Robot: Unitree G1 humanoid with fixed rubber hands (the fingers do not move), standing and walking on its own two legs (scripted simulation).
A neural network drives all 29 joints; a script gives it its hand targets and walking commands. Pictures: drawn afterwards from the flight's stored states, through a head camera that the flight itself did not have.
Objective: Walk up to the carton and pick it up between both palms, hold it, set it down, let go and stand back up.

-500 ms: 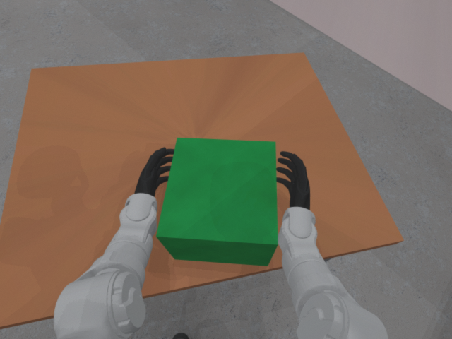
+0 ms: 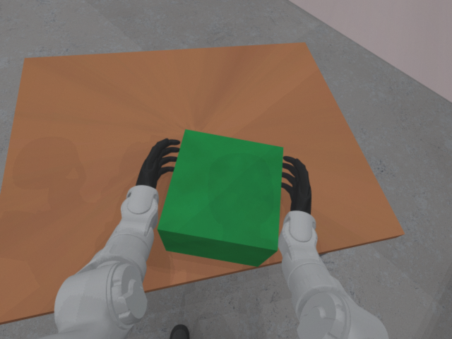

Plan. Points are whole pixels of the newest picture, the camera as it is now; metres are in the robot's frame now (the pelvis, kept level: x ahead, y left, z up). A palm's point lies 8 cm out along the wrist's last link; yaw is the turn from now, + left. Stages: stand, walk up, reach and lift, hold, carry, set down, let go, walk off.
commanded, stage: set down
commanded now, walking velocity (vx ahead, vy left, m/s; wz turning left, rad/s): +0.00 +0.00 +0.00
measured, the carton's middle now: (222, 200) +0.38 +0.01 -0.06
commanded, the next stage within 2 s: none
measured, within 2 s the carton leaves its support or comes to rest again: rests again in 0.46 s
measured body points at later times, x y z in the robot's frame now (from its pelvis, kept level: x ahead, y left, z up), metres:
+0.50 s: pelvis +0.00 +0.01 +0.00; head +0.13 +0.05 +0.42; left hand +0.43 +0.15 -0.04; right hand +0.38 -0.13 -0.04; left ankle +0.02 +0.11 -0.73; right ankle -0.04 -0.12 -0.73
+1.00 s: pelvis -0.02 +0.02 -0.01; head +0.11 +0.06 +0.42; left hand +0.42 +0.18 -0.03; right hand +0.36 -0.12 -0.03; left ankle +0.02 +0.12 -0.73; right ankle -0.04 -0.12 -0.73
